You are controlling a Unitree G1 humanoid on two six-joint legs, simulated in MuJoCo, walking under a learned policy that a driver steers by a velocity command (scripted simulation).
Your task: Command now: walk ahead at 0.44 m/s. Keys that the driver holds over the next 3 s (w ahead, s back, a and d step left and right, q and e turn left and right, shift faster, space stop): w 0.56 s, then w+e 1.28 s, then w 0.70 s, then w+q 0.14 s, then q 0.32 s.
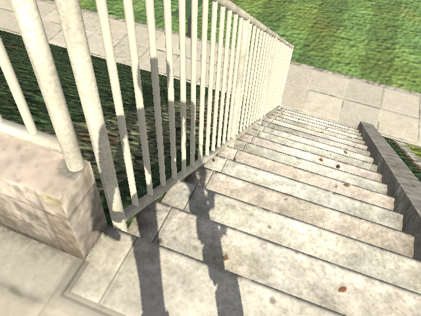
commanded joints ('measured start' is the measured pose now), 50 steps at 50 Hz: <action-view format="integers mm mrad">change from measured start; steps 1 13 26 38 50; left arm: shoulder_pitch -94 161 187 281 181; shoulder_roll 27 118 67 106 53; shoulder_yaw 2 31 2 -11 37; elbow -78 -76 -19 -10 -141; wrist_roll -2 -20 -25 -21 1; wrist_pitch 5 -21 -60 -7 104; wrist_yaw -2 31 36 70 24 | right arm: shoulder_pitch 96 45 -215 -382 -120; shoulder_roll -100 -169 -80 -126 -170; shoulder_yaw -8 -21 -35 -20 -56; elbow -6 -21 -191 -287 -240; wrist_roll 4 -5 -17 13 3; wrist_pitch -17 5 76 40 10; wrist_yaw -7 -19 21 12 -7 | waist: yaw -3 200 -9 16 43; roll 110 118 -14 -46 91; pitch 103 -98 98 41 41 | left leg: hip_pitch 91 11 -583 -365 -141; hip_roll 249 223 159 47 357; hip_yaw -183 -20 -27 25 -85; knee -118 464 722 305 -24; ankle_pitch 417 906 143 113 384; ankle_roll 103 46 -34 -18 138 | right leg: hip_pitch -247 484 299 550 -74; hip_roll -14 95 -126 -111 -25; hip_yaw -28 -54 143 157 96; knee -24 -513 -881 -654 137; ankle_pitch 58 113 311 814 7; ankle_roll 27 -118 -163 -123 -2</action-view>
